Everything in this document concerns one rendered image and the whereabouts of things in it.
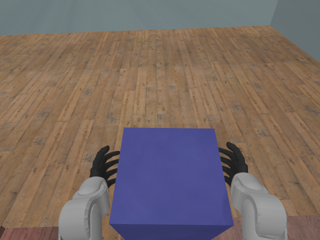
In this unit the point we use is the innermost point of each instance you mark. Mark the robot right forearm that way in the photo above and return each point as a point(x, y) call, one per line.
point(263, 215)

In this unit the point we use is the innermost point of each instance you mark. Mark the robot right hand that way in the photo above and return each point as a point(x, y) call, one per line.
point(236, 162)

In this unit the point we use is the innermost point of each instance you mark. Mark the carton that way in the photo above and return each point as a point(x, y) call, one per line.
point(170, 185)

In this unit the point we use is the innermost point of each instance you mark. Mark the robot left hand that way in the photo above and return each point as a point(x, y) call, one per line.
point(100, 167)

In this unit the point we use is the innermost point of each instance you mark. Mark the robot left forearm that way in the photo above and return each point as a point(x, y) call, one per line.
point(81, 217)

